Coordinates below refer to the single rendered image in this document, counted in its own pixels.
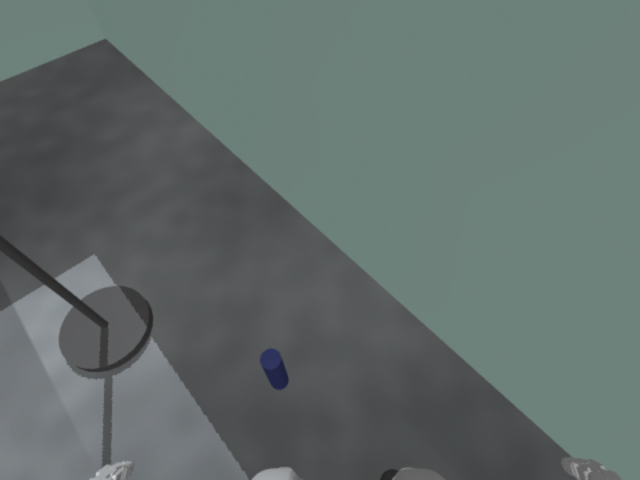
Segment floor lamp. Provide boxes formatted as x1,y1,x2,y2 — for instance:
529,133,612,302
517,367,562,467
0,235,153,372

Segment can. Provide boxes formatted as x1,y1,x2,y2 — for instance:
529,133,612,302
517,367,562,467
260,349,289,390

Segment right robot hand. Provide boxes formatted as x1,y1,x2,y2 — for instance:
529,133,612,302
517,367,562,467
561,457,622,480

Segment left robot hand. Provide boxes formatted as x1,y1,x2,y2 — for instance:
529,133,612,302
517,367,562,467
89,461,134,480

